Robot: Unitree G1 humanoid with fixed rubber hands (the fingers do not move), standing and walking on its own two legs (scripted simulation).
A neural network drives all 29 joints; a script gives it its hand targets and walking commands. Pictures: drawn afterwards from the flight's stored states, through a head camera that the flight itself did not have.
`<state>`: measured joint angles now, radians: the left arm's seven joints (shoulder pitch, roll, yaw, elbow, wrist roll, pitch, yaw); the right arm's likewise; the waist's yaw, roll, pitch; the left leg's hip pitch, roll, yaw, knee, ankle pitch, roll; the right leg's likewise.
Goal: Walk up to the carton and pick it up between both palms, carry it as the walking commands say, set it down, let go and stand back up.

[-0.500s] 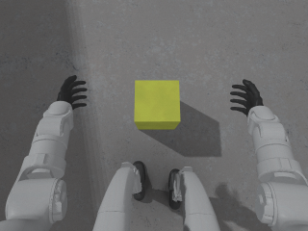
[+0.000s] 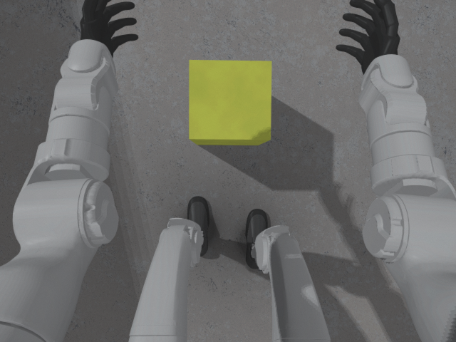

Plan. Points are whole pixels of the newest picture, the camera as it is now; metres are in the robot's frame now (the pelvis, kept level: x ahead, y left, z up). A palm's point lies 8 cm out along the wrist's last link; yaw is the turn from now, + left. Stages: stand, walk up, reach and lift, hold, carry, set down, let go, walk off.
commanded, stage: reach and lift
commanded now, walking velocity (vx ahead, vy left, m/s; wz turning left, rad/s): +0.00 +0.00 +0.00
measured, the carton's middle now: (228, 109) +0.52 +0.02 -0.53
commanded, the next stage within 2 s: none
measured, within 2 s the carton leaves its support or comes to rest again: neither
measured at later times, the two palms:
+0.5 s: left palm (123, 62) +0.53 +0.21 -0.19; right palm (343, 66) +0.54 -0.17 -0.18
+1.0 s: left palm (150, 87) +0.53 +0.21 -0.36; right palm (312, 94) +0.54 -0.18 -0.36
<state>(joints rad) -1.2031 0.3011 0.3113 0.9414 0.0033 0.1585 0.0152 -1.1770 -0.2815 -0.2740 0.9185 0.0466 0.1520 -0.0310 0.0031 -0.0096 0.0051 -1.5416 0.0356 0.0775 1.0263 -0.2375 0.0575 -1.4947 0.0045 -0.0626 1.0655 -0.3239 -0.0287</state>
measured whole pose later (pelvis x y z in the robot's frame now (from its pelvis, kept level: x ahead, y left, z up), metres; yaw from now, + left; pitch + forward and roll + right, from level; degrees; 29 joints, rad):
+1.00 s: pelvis -0.05 +0.00 -0.22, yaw +0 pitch +31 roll +0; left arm -1.59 0.46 0.13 1.05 -0.22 0.19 0.15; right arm -1.59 -0.43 -0.05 1.00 0.28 0.21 -0.16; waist 0.01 -0.01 0.52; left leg -2.02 0.05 0.08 1.96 -0.47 0.08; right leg -1.98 -0.01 -0.04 2.02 -0.58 -0.04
